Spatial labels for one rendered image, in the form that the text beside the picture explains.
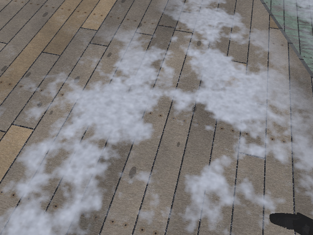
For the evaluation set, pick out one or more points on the right robot hand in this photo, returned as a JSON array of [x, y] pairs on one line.
[[298, 222]]

